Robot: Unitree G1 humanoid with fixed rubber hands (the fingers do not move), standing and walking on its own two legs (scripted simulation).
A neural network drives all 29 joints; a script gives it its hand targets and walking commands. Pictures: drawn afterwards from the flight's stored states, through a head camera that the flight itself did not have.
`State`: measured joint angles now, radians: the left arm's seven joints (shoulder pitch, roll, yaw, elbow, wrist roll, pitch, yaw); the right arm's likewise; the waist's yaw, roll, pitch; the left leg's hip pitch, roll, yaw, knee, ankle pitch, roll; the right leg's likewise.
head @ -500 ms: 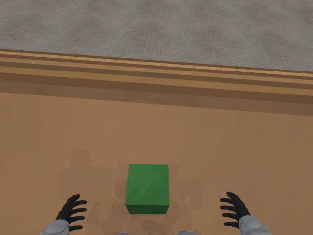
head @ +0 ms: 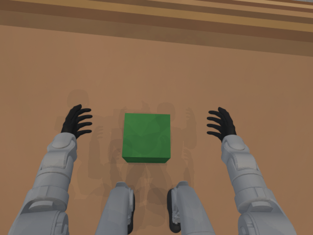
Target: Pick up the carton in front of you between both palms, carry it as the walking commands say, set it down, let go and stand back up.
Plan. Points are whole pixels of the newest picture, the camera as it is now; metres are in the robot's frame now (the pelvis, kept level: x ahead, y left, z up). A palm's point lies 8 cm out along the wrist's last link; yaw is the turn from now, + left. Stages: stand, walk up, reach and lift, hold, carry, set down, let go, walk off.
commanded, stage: reach and lift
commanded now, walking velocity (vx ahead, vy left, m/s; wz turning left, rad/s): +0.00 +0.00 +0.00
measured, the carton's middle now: (146, 140) +0.44 +0.02 -0.55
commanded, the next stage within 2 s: none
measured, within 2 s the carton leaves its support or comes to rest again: leaves its support in 1.98 s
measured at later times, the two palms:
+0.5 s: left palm (88, 109) +0.47 +0.21 -0.18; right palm (205, 113) +0.46 -0.18 -0.18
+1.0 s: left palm (104, 133) +0.45 +0.21 -0.42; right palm (189, 134) +0.44 -0.18 -0.42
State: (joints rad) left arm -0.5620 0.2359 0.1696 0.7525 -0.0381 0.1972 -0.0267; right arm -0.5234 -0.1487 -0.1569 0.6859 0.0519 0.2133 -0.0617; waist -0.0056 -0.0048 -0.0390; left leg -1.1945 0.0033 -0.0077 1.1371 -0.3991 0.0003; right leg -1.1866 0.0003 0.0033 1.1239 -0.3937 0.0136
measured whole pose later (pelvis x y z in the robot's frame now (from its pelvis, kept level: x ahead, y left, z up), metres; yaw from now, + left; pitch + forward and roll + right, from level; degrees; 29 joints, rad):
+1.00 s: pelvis -0.06 +0.00 -0.26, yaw -1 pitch +43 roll -1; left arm -1.20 0.38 0.12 1.01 -0.20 0.04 0.06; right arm -1.15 -0.25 -0.13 0.93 0.19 0.06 -0.15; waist 0.00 -0.01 0.14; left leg -2.25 -0.04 -0.04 2.02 -0.51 -0.03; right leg -2.25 0.05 0.02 2.01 -0.51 0.04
